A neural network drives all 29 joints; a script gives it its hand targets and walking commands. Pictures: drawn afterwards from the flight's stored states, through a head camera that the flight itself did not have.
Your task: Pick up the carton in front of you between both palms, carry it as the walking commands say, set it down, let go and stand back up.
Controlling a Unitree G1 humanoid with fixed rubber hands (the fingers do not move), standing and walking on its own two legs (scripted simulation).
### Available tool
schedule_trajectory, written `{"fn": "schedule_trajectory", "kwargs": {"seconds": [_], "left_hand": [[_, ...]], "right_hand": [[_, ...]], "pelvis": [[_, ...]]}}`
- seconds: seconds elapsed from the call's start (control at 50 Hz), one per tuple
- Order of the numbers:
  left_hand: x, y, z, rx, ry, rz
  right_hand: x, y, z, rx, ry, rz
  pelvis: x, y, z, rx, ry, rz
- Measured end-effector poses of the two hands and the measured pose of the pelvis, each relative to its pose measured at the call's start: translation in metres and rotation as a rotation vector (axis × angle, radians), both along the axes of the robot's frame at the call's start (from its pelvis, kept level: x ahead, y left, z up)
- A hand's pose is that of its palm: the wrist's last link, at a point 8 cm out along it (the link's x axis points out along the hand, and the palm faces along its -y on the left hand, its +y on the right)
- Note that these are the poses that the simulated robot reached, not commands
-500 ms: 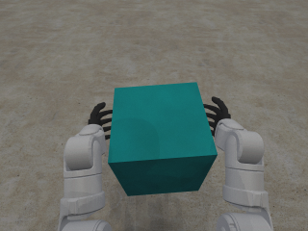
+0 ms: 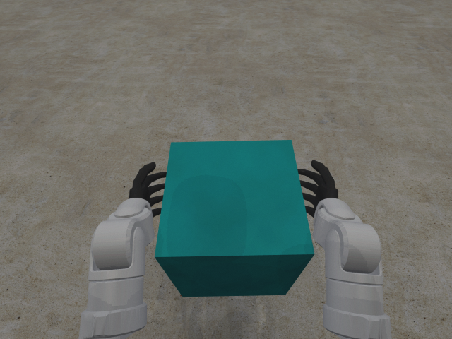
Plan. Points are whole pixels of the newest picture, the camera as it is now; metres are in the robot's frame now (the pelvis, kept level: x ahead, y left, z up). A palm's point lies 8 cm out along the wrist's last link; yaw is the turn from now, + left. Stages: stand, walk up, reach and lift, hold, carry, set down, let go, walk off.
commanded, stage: carry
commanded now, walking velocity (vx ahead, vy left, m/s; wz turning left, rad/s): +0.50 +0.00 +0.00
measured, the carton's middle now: (232, 224) +0.33 +0.00 +0.02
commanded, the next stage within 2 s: none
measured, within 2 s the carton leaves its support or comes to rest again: neither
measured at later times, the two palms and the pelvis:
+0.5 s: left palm (185, 119) +0.57 +0.11 +0.09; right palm (314, 117) +0.58 -0.19 +0.08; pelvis +0.33 -0.04 -0.01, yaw +1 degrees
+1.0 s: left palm (190, 59) +0.84 +0.13 +0.10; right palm (292, 54) +0.84 -0.17 +0.11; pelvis +0.61 -0.03 +0.00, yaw +0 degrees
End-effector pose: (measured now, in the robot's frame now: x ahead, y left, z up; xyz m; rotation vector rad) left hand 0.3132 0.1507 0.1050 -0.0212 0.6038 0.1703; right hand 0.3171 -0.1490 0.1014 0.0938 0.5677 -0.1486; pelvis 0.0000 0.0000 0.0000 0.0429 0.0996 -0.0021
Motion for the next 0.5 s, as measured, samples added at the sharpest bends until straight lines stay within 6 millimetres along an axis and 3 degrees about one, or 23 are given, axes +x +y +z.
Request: {"fn": "schedule_trajectory", "kwargs": {"seconds": [0.04, 0.1, 0.24, 0.38, 0.46, 0.5], "left_hand": [[0.029, 0.004, -0.003, -0.013, -0.017, -0.012], [0.065, 0.005, -0.006, -0.017, 0.006, -0.040], [0.124, -0.006, -0.002, -0.079, 0.068, -0.030], [0.187, -0.020, 0.003, -0.011, 0.044, -0.019], [0.232, -0.035, -0.009, 0.009, 0.030, 0.014], [0.252, -0.041, -0.015, 0.018, 0.066, 0.025]], "right_hand": [[0.027, 0.004, 0.001, -0.006, -0.015, -0.016], [0.056, 0.005, 0.003, -0.005, 0.007, -0.037], [0.105, -0.006, 0.009, 0.007, 0.070, -0.087], [0.180, -0.021, 0.007, -0.005, 0.046, -0.027], [0.237, -0.035, -0.009, 0.003, 0.030, 0.012], [0.260, -0.041, -0.017, 0.013, 0.066, 0.024]], "pelvis": [[0.031, 0.005, -0.008, -0.002, -0.009, -0.005], [0.065, 0.010, -0.006, 0.003, -0.004, -0.019], [0.148, 0.010, 0.015, -0.039, -0.001, -0.018], [0.244, -0.014, 0.010, -0.048, -0.033, -0.005], [0.308, -0.036, -0.011, -0.045, -0.051, 0.011], [0.328, -0.044, -0.011, -0.050, -0.049, 0.023]]}}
